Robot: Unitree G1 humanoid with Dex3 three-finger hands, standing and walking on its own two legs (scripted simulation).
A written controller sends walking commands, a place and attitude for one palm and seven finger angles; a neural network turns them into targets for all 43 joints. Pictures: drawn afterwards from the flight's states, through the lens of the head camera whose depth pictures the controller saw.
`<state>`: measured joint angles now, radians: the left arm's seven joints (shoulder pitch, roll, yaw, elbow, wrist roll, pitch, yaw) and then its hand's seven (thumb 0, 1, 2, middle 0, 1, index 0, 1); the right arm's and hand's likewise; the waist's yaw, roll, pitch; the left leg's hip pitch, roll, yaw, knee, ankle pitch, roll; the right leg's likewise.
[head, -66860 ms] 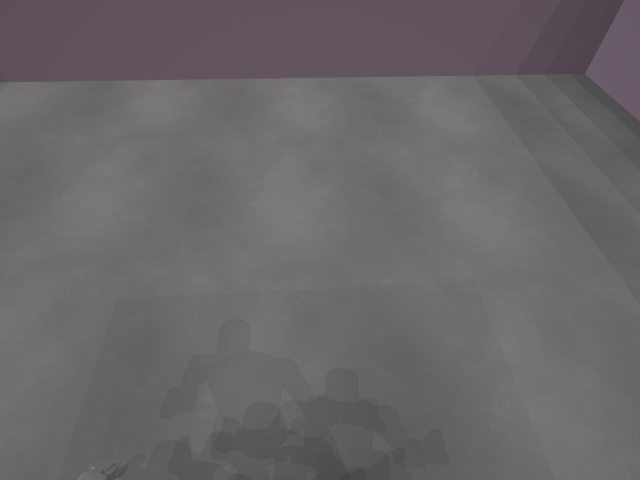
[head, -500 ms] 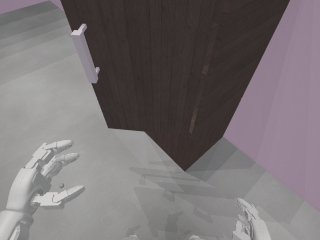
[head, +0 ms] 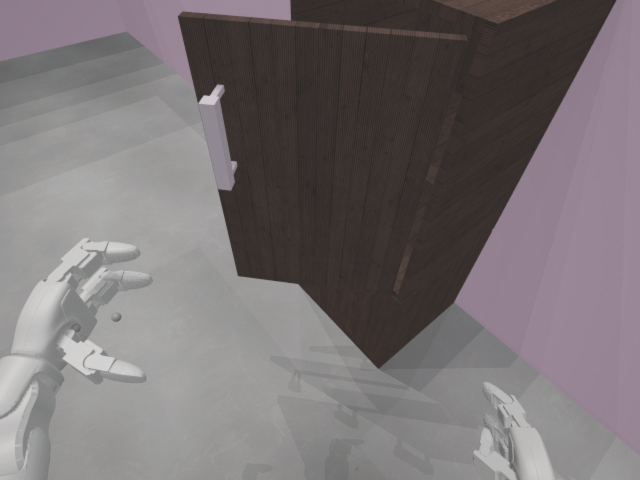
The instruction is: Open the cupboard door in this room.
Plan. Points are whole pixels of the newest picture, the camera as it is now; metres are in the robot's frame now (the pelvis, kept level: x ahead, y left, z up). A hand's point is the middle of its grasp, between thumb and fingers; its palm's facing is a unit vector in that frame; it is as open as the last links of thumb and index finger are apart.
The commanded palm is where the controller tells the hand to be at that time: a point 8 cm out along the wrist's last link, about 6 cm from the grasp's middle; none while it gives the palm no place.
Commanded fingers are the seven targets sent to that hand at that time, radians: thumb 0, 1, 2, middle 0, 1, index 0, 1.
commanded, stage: raise the hand with hooked fingers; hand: left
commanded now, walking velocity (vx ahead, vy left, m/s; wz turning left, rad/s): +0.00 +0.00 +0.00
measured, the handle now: (222, 139) +0.58 +0.21 +0.11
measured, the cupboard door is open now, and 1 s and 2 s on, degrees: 42 42 42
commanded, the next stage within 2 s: move the hooked fingers beside the handle in 0.78 s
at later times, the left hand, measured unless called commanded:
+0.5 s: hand (106, 264) +0.31 +0.27 +0.13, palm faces -0.03 -1.00 -0.04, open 14.0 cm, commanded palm +0.27 +0.32 +0.13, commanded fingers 0.00 -0.50 0.30 -0.30 -1.20 -0.30 -1.20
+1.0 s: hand (125, 264) +0.31 +0.25 +0.13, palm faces +0.01 -1.00 -0.04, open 14.0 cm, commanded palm +0.29 +0.30 +0.13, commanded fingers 0.00 -0.50 0.30 -0.30 -1.20 -0.30 -1.20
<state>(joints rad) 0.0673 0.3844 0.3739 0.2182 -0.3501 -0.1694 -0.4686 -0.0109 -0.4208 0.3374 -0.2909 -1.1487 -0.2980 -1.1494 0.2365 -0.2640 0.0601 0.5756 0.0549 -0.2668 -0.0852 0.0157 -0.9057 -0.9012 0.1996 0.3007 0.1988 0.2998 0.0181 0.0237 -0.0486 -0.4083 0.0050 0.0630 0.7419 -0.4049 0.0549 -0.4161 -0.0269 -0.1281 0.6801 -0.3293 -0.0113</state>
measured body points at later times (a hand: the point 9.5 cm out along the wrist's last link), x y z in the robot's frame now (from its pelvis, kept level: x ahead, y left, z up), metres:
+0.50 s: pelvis +0.01 +0.00 +0.01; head +0.02 +0.00 +0.46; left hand +0.30 +0.32 +0.13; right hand +0.16 -0.25 -0.07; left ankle -0.01 +0.08 -0.72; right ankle +0.01 -0.12 -0.72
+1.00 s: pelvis +0.00 -0.03 +0.01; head +0.02 -0.04 +0.46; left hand +0.30 +0.30 +0.13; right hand +0.17 -0.27 -0.07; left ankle -0.01 +0.08 -0.72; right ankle +0.01 -0.12 -0.72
